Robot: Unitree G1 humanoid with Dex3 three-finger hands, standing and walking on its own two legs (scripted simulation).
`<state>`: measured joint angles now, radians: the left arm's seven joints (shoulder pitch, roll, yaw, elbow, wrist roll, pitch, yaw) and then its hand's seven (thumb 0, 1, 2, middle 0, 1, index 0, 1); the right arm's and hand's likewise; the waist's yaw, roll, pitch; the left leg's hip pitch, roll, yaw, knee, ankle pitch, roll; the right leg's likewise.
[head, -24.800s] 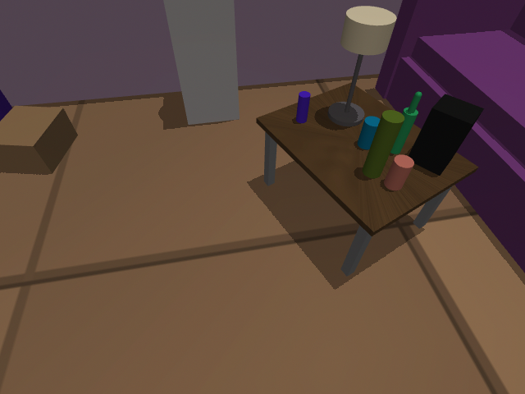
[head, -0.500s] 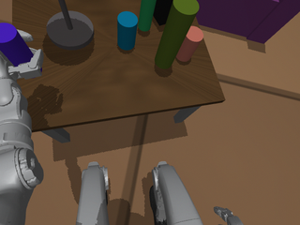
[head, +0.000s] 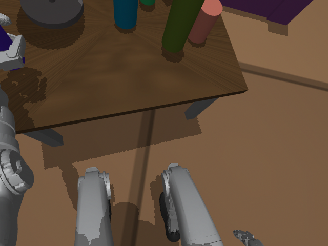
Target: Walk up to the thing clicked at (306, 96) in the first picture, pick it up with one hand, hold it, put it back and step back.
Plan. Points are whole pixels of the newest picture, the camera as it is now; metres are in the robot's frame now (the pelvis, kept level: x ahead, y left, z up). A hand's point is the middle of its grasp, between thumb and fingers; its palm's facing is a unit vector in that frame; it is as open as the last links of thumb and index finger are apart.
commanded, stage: lower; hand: left
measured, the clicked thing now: out of the picture +0.53 +0.29 +0.02
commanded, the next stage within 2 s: loosen in 0.70 s
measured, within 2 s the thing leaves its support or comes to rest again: rests again in 1.04 s
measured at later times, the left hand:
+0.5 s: hand (15, 52) +0.54 +0.28 -0.03, palm faces +0.33 -0.94 -0.06, open 6.4 cm
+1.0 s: hand (20, 52) +0.55 +0.28 -0.05, palm faces +0.33 -0.94 -0.02, open 6.6 cm
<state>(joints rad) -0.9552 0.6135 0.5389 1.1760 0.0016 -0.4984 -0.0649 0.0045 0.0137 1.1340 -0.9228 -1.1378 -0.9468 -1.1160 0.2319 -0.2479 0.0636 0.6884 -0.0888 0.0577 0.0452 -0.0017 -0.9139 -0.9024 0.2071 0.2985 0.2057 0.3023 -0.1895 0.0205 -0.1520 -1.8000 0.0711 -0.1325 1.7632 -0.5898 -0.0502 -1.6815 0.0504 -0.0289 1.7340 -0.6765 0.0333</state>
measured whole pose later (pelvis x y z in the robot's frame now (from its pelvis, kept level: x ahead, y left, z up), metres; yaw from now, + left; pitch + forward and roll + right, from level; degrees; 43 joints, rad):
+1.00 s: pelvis -0.01 +0.00 -0.08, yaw -2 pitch +36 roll -6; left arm -1.06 0.68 0.58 1.13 0.01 -0.40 -0.09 0.01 0.01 0.95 -0.96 -1.06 -0.98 -1.04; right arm 0.22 -0.26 0.08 0.68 -0.09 0.09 0.04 0.00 -0.91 -0.89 0.21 0.30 0.21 0.30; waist -0.20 0.02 -0.12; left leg -2.04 0.06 -0.16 2.03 -0.63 -0.05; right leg -1.92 0.07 -0.03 2.01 -0.72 0.05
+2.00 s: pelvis +0.00 +0.01 +0.04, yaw +0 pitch +32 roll -7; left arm -1.00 0.85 0.55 1.12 0.09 -0.14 -0.12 -0.01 -0.55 0.03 -0.07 -0.08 -0.08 -0.06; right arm 0.28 -0.28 0.07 0.65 -0.02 0.14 0.01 0.00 -0.90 -0.90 0.21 0.30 0.21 0.30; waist -0.18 0.04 -0.12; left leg -1.63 0.08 -0.13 1.65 -0.58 -0.04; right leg -1.51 0.05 -0.03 1.60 -0.65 0.04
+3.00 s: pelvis +0.05 +0.00 +0.21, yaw +6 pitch +6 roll -1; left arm 0.40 0.18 -0.03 0.21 -0.04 0.11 0.14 -0.01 -0.52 0.07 -0.06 -0.06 -0.06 -0.06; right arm 0.20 -0.21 0.04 0.52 0.04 0.02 -0.14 0.01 -0.90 -0.90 0.21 0.30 0.21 0.30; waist 0.01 0.03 -0.09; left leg -0.59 0.05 -0.05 0.85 -0.38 -0.04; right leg -0.49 -0.01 -0.01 0.84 -0.45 0.02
